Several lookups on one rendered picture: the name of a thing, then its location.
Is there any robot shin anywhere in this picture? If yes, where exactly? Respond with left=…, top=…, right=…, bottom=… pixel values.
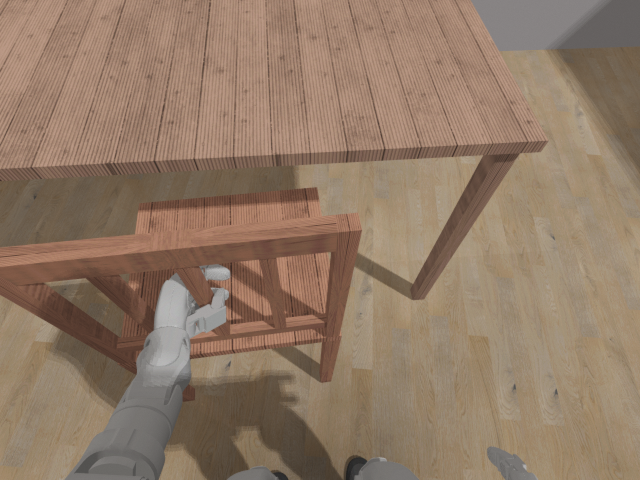
left=251, top=466, right=276, bottom=477
left=360, top=457, right=387, bottom=471

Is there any robot left shin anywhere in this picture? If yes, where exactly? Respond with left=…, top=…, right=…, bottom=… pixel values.
left=251, top=466, right=276, bottom=477

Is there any chair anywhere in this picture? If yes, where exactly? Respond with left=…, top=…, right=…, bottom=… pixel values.
left=0, top=187, right=362, bottom=402

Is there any robot right hand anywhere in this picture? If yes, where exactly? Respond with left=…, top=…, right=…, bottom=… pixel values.
left=487, top=446, right=538, bottom=480

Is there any robot left forearm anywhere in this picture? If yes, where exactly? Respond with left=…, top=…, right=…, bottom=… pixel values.
left=64, top=327, right=191, bottom=480

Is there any robot right shin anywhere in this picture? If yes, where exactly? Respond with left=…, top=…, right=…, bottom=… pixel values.
left=360, top=457, right=387, bottom=471

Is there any robot left hand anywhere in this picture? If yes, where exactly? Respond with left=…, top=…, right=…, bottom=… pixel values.
left=154, top=264, right=230, bottom=338

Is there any table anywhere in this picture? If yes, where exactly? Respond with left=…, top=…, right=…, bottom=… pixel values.
left=0, top=0, right=549, bottom=300

